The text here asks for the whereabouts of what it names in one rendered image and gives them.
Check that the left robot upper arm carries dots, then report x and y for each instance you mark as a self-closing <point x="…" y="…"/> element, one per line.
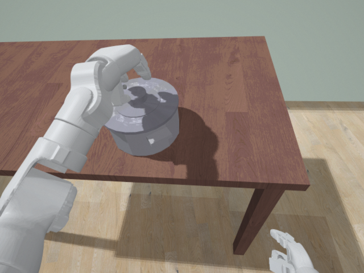
<point x="41" y="204"/>

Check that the pot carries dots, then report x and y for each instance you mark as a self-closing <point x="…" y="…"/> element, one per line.
<point x="151" y="142"/>

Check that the knob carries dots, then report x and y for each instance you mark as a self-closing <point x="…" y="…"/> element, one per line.
<point x="137" y="94"/>

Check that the right robot hand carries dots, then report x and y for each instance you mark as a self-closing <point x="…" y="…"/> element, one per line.
<point x="296" y="254"/>

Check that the lid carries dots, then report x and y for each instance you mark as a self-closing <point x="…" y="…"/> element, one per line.
<point x="161" y="104"/>

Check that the table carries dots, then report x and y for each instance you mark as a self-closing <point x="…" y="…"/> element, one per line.
<point x="234" y="126"/>

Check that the robot left forearm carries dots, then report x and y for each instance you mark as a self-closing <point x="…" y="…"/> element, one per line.
<point x="86" y="109"/>

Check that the left robot hand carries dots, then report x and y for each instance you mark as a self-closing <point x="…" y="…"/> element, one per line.
<point x="127" y="57"/>

